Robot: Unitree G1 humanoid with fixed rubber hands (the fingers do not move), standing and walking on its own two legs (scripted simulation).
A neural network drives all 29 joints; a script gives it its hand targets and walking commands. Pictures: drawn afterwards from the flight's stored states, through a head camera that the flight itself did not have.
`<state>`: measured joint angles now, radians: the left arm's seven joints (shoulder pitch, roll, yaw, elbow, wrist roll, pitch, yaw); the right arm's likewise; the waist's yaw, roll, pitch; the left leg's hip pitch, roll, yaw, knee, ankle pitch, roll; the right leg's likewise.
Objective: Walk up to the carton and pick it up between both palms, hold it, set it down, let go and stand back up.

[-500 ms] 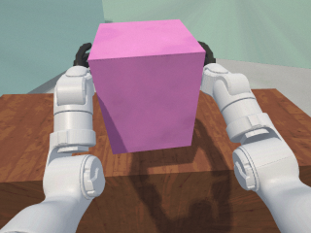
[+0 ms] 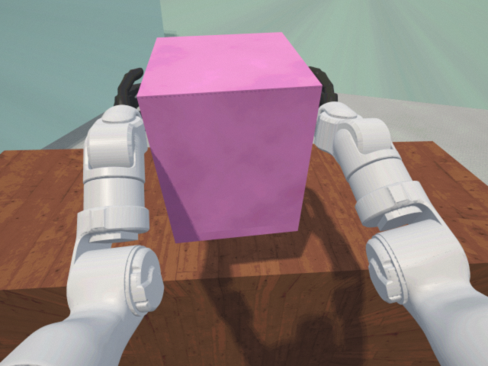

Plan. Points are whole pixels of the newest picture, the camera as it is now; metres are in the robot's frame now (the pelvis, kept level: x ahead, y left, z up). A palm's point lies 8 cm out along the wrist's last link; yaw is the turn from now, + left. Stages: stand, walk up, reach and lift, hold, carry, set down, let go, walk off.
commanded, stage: hold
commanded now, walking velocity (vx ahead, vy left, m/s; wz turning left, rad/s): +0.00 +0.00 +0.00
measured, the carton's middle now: (229, 136) +0.39 +0.01 +0.25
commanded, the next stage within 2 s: set down in 0.56 s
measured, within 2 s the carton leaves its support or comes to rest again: neither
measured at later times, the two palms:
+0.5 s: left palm (127, 113) +0.38 +0.16 +0.30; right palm (324, 113) +0.37 -0.13 +0.29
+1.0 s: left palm (117, 103) +0.41 +0.18 +0.30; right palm (305, 114) +0.40 -0.11 +0.28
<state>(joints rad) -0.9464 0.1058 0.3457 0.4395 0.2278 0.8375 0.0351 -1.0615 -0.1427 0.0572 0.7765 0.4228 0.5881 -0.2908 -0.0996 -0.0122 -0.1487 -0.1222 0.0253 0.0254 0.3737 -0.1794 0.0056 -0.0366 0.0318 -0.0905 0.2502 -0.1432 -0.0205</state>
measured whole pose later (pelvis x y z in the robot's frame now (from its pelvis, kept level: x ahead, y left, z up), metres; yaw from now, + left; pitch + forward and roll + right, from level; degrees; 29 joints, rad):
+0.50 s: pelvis +0.00 +0.00 +0.00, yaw +0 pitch -3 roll -1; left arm -0.98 0.11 0.35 0.49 0.23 0.83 0.04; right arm -1.09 -0.14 0.04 0.83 0.40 0.58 -0.27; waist -0.09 -0.01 -0.16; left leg -0.14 0.02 0.03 0.36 -0.17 0.01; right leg -0.06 0.03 -0.08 0.26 -0.14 -0.02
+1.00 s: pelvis +0.01 +0.00 +0.00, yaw +1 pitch -7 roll -1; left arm -1.08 0.13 0.47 0.63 0.39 0.61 -0.07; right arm -1.12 0.00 -0.21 0.97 0.11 0.31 -0.19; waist -0.09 -0.07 -0.05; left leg -0.01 0.00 0.02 0.29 -0.15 0.01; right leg 0.05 0.01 -0.09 0.22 -0.15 -0.02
